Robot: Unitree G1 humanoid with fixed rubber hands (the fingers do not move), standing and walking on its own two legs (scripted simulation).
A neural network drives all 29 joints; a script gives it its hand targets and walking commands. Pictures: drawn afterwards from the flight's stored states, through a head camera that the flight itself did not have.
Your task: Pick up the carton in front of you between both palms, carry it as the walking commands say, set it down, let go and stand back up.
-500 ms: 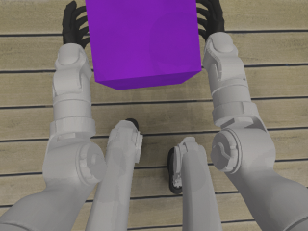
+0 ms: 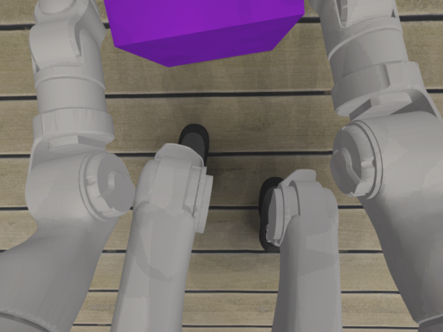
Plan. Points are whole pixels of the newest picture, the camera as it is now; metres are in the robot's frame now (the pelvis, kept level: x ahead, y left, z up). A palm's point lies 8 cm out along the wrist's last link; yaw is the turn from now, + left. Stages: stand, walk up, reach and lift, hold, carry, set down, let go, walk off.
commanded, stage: set down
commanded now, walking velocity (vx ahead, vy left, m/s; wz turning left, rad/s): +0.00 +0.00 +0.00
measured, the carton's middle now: out of the picture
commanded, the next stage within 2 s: none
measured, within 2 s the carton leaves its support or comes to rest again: rests again in 1.20 s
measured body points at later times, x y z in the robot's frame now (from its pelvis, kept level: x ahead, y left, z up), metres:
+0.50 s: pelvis +0.00 -0.01 -0.02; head +0.38 +0.03 +0.20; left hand +0.49 +0.30 -0.20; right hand +0.59 +0.01 -0.21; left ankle +0.15 +0.13 -0.39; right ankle +0.06 -0.11 -0.39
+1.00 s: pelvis -0.01 -0.01 -0.03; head +0.38 +0.03 +0.18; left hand +0.49 +0.31 -0.21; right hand +0.59 +0.02 -0.22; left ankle +0.15 +0.13 -0.39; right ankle +0.06 -0.11 -0.39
